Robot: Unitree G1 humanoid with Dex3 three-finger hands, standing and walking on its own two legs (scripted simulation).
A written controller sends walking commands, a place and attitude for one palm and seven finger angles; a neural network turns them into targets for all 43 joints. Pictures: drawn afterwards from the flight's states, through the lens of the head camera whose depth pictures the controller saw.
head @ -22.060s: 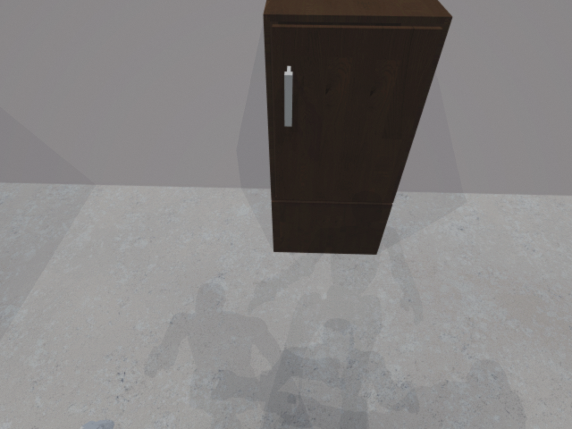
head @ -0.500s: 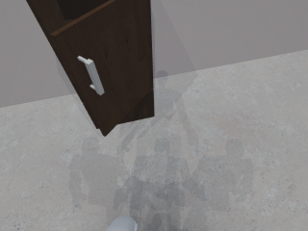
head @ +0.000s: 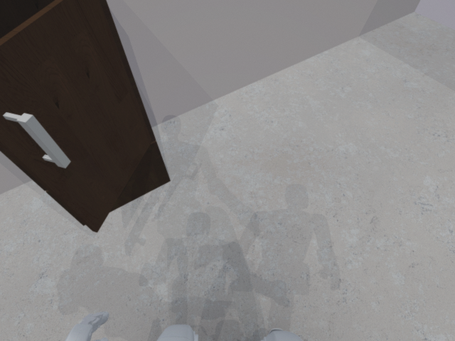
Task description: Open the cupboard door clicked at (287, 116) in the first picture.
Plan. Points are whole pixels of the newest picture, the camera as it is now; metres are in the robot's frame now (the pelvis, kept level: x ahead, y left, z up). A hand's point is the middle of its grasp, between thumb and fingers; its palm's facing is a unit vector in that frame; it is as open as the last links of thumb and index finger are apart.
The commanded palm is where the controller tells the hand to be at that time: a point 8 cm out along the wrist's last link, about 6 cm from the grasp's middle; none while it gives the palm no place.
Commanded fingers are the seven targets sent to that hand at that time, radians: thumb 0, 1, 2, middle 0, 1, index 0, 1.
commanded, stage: walk to a spot facing it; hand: left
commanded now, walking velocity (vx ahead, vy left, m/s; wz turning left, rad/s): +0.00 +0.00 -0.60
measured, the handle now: (38, 141) +0.47 +0.44 +0.03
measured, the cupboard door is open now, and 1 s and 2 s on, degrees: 40 40 40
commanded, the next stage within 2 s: turn to face it in 1.88 s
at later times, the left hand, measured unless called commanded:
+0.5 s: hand (160, 307) +0.19 +0.16 -0.15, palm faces -0.33 -0.91 -0.24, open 7.3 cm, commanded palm none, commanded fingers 0.00 0.90 0.90 -0.20 -0.30 -0.20 -0.30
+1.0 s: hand (233, 231) +0.35 +0.02 -0.14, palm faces -0.63 -0.76 -0.16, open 7.4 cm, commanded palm none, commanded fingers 0.00 0.90 0.90 -0.20 -0.30 -0.20 -0.30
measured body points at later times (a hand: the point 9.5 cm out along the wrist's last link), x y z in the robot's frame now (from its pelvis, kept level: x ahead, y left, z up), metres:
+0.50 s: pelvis +0.02 -0.01 +0.01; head +0.06 -0.02 +0.46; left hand +0.20 +0.21 -0.13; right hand -0.04 -0.27 -0.13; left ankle +0.05 +0.14 -0.71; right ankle -0.03 -0.13 -0.72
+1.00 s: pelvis +0.14 -0.07 +0.03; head +0.19 -0.09 +0.47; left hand +0.39 +0.06 -0.12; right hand -0.02 -0.25 -0.11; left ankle +0.18 +0.08 -0.72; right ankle +0.11 -0.22 -0.67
